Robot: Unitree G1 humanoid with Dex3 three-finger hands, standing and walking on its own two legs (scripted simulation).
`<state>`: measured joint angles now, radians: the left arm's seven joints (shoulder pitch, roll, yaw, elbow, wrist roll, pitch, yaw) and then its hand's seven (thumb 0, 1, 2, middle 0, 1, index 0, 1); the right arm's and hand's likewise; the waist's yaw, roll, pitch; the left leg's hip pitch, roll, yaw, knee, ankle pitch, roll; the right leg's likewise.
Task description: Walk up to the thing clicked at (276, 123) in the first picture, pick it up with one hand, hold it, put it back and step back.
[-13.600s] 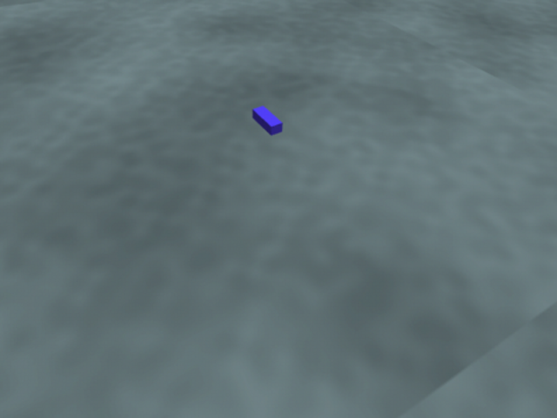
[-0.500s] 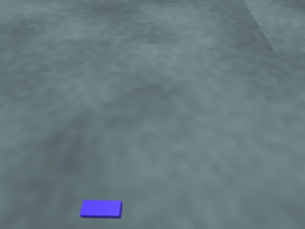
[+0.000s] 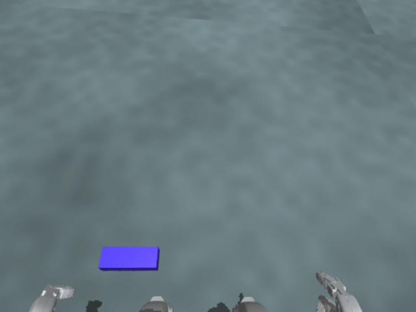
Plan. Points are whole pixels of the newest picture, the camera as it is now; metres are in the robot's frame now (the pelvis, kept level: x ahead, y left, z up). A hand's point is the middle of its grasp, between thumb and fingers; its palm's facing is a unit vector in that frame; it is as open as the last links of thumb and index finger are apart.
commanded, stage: rise first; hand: left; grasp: from above
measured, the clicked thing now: (130, 258) +0.37 +0.28 -0.67
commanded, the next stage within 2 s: none
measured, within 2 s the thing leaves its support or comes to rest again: neither
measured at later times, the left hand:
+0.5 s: hand (81, 310) +0.18 +0.29 -0.30, palm faces -0.40 -0.62 -0.68, open 14.1 cm
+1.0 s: hand (97, 280) +0.26 +0.32 -0.46, palm faces -0.48 -0.23 -0.84, open 14.1 cm
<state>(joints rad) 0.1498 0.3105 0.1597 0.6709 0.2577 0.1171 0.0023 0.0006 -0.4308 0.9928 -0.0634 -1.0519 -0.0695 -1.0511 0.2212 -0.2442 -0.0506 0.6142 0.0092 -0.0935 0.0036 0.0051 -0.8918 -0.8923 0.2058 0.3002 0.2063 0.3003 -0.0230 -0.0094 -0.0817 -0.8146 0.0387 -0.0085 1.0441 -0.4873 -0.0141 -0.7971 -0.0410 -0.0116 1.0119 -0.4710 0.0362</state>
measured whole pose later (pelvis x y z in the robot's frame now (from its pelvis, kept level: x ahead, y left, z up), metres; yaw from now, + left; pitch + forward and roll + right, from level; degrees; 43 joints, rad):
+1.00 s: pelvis -0.09 +0.00 -0.31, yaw -4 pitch +32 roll -6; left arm -0.47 0.66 0.20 0.97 0.99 -0.33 0.18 0.00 -0.54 1.05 -0.07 -1.02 -0.07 -1.03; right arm 0.12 -0.26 -0.05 0.75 -0.05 -0.07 0.09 0.00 -0.89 -0.89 0.21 0.30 0.21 0.30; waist -0.05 0.00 -0.09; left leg -2.11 0.02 -0.12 2.21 -0.67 -0.02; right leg -2.06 -0.02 -0.03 2.14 -0.65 0.05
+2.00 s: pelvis -0.08 +0.00 -0.38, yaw -5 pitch +32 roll -7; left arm -0.71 0.74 0.21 1.33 1.32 -0.38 0.45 0.00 -0.52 1.00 -0.08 -1.02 -0.08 -1.02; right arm 0.07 -0.26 -0.02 0.80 -0.17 -0.03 0.15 0.00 -0.90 -0.89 0.21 0.30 0.21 0.30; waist -0.13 -0.03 -0.07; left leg -2.30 -0.01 -0.15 2.44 -0.70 -0.02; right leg -2.23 -0.02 -0.02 2.36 -0.69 0.06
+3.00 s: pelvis -0.07 +0.00 -0.39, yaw -6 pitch +32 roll -8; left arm -0.75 0.77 0.22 1.42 1.34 -0.38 0.49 0.00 -0.57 1.05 -0.08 -1.02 -0.07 -1.04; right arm 0.06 -0.26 0.00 0.82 -0.21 -0.03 0.17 0.00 -0.91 -0.90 0.21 0.30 0.21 0.30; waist -0.16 -0.04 -0.06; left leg -2.34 -0.01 -0.16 2.49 -0.71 -0.02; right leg -2.26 -0.01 -0.03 2.39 -0.70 0.07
